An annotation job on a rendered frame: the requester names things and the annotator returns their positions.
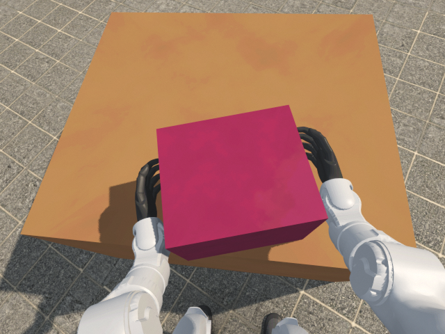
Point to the left robot hand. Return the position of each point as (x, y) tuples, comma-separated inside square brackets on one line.
[(145, 196)]

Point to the left robot upper arm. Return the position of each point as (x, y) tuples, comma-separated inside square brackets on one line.
[(132, 313)]

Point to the robot left shin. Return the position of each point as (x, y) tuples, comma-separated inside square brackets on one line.
[(195, 310)]

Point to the robot left foot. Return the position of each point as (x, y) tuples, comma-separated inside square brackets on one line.
[(207, 312)]

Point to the robot left forearm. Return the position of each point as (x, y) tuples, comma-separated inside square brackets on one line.
[(150, 271)]

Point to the robot right forearm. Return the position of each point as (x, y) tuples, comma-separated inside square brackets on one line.
[(348, 229)]

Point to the carton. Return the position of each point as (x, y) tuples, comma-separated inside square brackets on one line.
[(235, 183)]

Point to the right robot upper arm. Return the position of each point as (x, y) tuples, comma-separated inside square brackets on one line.
[(403, 285)]

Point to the pedestal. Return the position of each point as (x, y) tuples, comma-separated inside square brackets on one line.
[(156, 70)]

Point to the right robot hand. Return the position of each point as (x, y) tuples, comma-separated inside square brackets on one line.
[(322, 155)]

